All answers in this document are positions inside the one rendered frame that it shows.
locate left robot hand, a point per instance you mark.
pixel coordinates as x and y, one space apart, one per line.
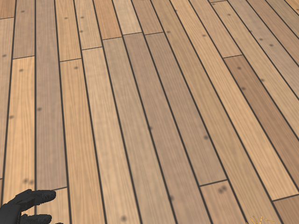
10 213

